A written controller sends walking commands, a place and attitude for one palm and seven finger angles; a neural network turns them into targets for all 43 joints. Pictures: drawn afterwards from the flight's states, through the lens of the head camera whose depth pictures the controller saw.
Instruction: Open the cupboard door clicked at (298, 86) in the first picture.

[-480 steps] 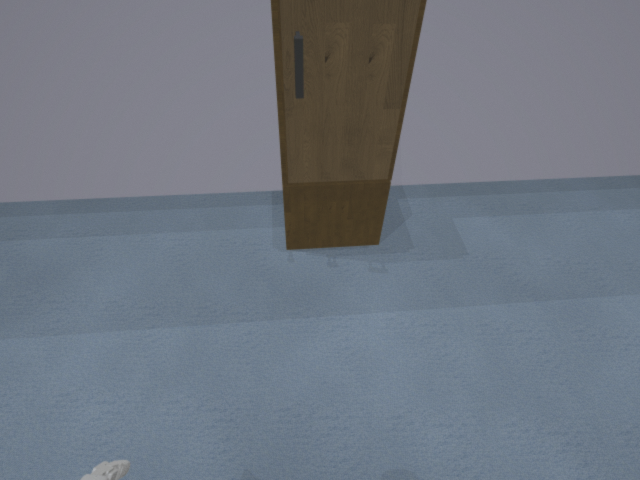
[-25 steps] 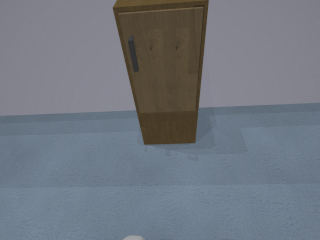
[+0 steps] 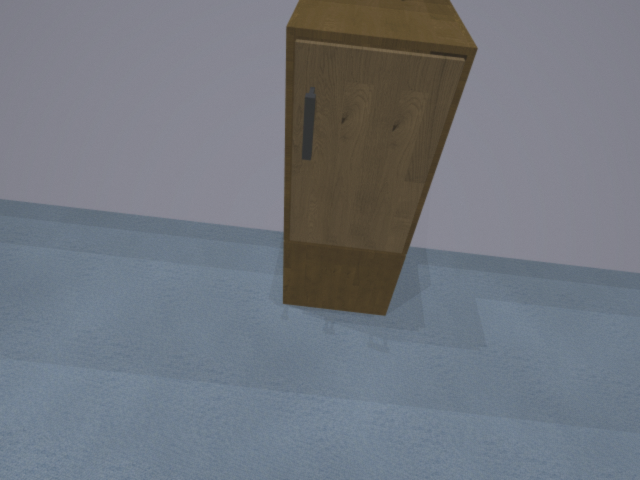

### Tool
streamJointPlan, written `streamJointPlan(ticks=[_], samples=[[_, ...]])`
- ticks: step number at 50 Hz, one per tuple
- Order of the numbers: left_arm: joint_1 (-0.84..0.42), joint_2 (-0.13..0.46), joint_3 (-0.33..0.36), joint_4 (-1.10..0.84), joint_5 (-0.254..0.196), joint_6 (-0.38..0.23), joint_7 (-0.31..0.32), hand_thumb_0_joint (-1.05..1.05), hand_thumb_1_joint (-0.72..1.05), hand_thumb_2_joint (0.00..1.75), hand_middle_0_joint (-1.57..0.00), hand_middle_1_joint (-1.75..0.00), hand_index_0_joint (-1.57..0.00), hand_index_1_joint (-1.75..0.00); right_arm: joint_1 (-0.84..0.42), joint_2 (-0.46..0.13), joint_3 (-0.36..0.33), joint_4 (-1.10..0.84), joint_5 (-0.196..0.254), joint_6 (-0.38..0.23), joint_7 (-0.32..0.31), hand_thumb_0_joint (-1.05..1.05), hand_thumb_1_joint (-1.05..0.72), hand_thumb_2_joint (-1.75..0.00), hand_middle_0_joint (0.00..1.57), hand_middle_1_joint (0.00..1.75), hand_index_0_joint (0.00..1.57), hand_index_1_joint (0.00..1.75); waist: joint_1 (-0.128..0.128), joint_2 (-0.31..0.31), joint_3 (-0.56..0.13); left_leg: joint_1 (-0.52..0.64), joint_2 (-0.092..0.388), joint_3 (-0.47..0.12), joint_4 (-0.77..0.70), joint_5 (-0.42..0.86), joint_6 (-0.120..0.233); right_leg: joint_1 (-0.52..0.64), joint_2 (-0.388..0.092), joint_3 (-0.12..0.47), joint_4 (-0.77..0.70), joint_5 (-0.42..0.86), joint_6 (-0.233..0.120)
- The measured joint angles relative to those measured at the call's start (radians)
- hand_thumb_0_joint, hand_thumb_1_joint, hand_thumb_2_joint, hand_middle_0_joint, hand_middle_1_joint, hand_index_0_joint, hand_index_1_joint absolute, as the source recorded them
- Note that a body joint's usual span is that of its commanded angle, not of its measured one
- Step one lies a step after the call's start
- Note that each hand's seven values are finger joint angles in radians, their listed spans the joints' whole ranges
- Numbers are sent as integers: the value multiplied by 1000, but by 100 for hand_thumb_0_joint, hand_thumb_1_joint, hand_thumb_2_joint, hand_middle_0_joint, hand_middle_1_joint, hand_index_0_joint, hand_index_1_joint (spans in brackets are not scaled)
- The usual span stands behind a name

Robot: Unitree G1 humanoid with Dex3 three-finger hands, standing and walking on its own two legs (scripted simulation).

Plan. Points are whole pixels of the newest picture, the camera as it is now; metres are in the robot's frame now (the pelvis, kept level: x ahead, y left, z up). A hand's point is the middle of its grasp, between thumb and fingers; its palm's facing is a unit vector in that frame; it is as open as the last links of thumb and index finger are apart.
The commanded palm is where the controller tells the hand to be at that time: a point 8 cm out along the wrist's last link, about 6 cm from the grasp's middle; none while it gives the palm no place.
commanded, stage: take the last steps up to it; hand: left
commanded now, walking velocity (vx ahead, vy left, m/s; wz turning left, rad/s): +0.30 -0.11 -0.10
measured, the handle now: (309, 124) +0.86 +0.09 +0.03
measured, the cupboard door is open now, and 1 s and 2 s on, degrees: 0 0 0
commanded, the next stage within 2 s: come to a stop and stand still in 0.68 s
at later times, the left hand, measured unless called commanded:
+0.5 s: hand (271, 420) +0.26 +0.09 -0.18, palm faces +0.00 -0.98 -0.21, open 7.2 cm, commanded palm none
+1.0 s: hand (278, 398) +0.30 +0.08 -0.19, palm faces +0.07 -0.98 -0.17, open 7.4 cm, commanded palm none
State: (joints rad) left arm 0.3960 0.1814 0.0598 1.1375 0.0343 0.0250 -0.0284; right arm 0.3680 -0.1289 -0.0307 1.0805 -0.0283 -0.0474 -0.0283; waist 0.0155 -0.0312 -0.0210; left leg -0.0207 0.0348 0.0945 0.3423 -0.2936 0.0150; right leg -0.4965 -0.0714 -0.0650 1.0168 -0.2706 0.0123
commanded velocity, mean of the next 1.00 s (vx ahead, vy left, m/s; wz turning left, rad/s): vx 0.12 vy -0.05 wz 0.02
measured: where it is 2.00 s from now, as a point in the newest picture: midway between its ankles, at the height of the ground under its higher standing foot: outside the picture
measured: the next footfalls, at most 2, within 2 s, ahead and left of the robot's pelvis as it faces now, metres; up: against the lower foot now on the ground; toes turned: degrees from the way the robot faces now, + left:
right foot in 0.30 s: +0.26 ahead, -0.18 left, +0.00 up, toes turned -11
left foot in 0.74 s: +0.36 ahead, +0.03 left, +0.00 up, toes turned +8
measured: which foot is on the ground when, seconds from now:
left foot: down 0.00-0.30, up 0.32-0.72, down 0.74-1.00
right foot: up 0.00-0.28, down 0.30-0.76, up 0.78-1.00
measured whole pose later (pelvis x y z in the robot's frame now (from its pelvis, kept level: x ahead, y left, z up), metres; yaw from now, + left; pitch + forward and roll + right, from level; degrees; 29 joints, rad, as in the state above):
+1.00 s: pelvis +0.31 -0.09 -0.01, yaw +0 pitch -1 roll +1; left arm 0.28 0.15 0.03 1.10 0.02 0.01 0.02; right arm 0.16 -0.15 -0.04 1.05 -0.02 -0.02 -0.04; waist 0.03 -0.03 0.07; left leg -0.20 0.03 0.13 0.45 -0.22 0.02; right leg -0.33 -0.08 -0.06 0.68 -0.35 0.03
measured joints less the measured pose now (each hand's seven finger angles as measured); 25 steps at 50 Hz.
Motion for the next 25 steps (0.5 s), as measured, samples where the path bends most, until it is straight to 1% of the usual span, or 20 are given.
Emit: streamJointPlan(ticks=[3, 6, 8, 10, 12, 14, 15, 16, 17, 18, 19, 20, 22, 25], samples=[[-51, 5, 5, -26, -3, -7, -1, 0, 91, 90, -20, -30, -20, -29, 44, 18, 9, 26, 3, -6, -3, 0, -92, -90, 20, 30, 20, 30, -2, -6, 20, 45, -4, 10, -41, -3, -6, -78, -19, 18, 52, 54, 11], [-105, 8, 7, -47, -7, -4, -2, 0, 91, 90, -20, -30, -20, -29, 83, 34, 12, 47, 2, -11, -6, 0, -91, -90, 20, 30, 20, 30, -15, -4, 39, 82, 0, 25, -57, -25, -18, -124, -32, 7, 31, 83, 15], [-145, 9, 6, -61, -10, -2, -4, 0, 91, 90, -20, -30, -20, -29, 104, 40, 11, 57, -2, -12, -6, 0, -91, -90, 20, 30, 20, 30, -31, 2, 54, 103, 8, 32, -58, -46, -30, -130, -36, -9, -40, 90, 11], [-187, 7, 4, -75, -14, -5, -6, 0, 91, 90, -20, -30, -20, -29, 120, 41, 8, 68, -7, -12, -6, 0, -91, -90, 20, 30, 20, 30, -50, 13, 71, 122, 20, 39, -49, -75, -46, -111, -33, -29, -149, 80, -1], [-226, 7, 2, -91, -17, -15, -8, 0, 91, 90, -20, -30, -20, -29, 132, 37, 3, 80, -9, -9, -3, 0, -90, -90, 20, 30, 20, 30, -67, 29, 87, 136, 39, 44, -23, -115, -67, -71, -18, -46, -257, 60, -19], [-253, 9, 1, -111, -17, -40, -9, 0, 91, 90, -20, -30, -20, -29, 147, 33, -2, 94, -6, -4, 1, 0, -90, -90, 20, 30, 20, 30, -72, 43, 95, 128, 66, 44, 65, -179, -82, -2, 7, -63, -360, 74, -39], [-260, 15, 2, -120, -15, -61, -9, 0, 91, 90, -20, -30, -20, -29, 156, 35, -5, 102, -2, 1, 5, 0, -90, -90, 20, 30, 20, 30, -67, 36, 93, 91, 76, 43, 174, -217, -75, 31, 9, -63, -400, 106, -54], [-271, 14, 6, -125, -14, -79, -3, 0, 91, 90, -20, -30, -20, -29, 145, 31, -7, 108, 5, 11, 10, 0, -90, -90, 20, 30, 20, 30, -58, 39, 100, 23, 83, 16, 352, -240, -57, 20, 17, -66, -361, 111, -66], [-279, 9, 6, -128, -18, -90, 3, 0, 91, 90, -20, -30, -20, -29, 125, 24, -8, 107, 11, 23, 13, 0, -90, -90, 20, 30, 20, 30, -55, 45, 111, -55, 77, -27, 541, -247, -36, 20, 24, -72, -327, 87, -75], [-283, 4, 4, -128, -21, -93, 8, 0, 91, 90, -20, -30, -20, -29, 102, 15, -13, 101, 16, 30, 15, 0, -90, -90, 20, 30, 20, 30, -55, 52, 120, -129, 71, -58, 701, -231, -18, 37, 32, -81, -320, 64, -81], [-282, -2, 1, -125, -22, -91, 12, 0, 91, 90, -20, -30, -20, -29, 79, 5, -18, 92, 17, 34, 16, 0, -90, -90, 20, 30, 20, 30, -54, 56, 121, -200, 67, -71, 819, -197, -5, 60, 39, -88, -332, 50, -84], [-276, -7, -3, -121, -22, -87, 16, 0, 91, 90, -20, -30, -20, -29, 54, -4, -22, 80, 14, 36, 17, 0, -90, -90, 20, 30, 20, 30, -53, 58, 117, -266, 66, -72, 894, -157, 2, 83, 45, -94, -355, 45, -85], [-258, -20, -10, -107, -19, -80, 24, 0, 91, 90, -20, -30, -20, -29, 4, -23, -31, 48, 5, 35, 18, 0, -90, -90, 20, 30, 20, 30, -53, 62, 104, -373, 73, -62, 939, -86, 4, 134, 57, -104, -417, 56, -84], [-222, -18, -4, -91, -18, -82, 42, -1, 94, 90, -20, -30, -20, -30, -58, -41, -38, -2, -4, 33, 19, 0, -91, -90, 20, 30, 20, 30, -50, 65, 73, -474, 85, -47, 861, -24, -9, 203, 74, -121, -507, 69, -88]])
